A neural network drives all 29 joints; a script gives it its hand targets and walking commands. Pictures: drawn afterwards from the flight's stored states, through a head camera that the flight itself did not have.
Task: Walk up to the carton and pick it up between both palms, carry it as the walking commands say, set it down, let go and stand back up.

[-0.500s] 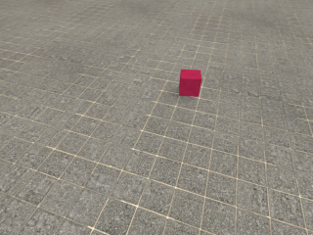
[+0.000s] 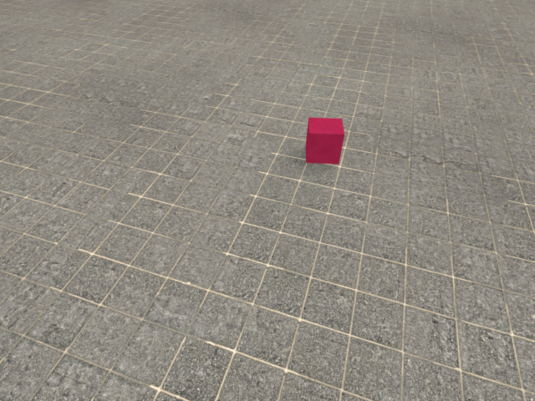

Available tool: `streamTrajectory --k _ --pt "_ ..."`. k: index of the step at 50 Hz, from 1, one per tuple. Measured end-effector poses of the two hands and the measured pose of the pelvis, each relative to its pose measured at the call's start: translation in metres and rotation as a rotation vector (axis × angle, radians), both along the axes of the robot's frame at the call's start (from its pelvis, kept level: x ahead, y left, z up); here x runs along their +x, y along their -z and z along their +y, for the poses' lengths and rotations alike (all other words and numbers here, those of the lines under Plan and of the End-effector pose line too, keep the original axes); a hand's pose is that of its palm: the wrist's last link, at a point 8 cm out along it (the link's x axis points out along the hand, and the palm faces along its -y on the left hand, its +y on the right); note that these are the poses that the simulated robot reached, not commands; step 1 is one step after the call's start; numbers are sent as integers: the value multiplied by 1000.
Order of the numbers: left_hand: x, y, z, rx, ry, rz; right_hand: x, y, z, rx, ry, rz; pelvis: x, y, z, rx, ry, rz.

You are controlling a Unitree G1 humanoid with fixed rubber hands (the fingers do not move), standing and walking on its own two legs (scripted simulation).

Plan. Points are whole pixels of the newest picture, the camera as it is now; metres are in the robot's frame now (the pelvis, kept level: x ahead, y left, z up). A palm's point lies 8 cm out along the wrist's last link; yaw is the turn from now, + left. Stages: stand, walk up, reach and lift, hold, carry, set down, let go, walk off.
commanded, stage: stand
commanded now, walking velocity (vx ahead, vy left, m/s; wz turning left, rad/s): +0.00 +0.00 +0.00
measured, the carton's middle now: (323, 141) +1.67 -0.38 -0.67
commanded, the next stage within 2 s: walk up in 0.76 s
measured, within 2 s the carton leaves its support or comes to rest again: neither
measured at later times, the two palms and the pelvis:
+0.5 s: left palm out of the picture +0.10 +0.30 -0.11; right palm out of the picture +0.09 -0.30 -0.12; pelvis +0.01 +0.00 +0.00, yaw +0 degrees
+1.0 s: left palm out of the picture +0.10 +0.31 -0.11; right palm out of the picture +0.09 -0.30 -0.12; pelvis +0.01 +0.00 +0.00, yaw +0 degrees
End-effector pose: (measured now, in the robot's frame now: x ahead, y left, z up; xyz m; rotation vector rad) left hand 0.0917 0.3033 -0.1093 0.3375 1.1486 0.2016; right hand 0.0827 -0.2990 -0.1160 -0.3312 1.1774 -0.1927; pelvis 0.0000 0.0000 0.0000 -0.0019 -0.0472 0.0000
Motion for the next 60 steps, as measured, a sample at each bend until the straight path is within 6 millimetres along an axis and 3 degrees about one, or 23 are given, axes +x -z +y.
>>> streamTrajectory --k 49,52,55,60 --pt "13 -2 2 9 -10 -3 11 -1 -2 7 19 -3 12 0 0 2 -2 9" --pt "11 6 3 -12 -13 35 12 2 2 12 43 -21 14 5 1 9 22 27" --pt "24 13 -9 -38 23 56 -7 7 4 10 96 -24 20 8 -2 14 52 37" --pt "69 12 -59 -116 108 14 -56 15 4 65 184 113 45 2 -21 -2 81 39"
